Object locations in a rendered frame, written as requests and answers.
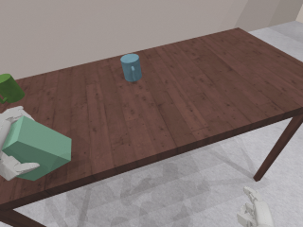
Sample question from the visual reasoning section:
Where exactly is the robot left hand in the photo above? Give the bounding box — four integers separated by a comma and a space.
0, 106, 40, 181

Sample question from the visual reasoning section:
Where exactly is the robot right hand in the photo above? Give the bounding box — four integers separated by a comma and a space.
237, 186, 276, 227

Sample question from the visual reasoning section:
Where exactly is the table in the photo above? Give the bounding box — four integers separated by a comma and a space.
0, 27, 303, 227

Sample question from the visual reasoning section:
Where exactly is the sponge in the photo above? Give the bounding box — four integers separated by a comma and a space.
0, 115, 72, 181

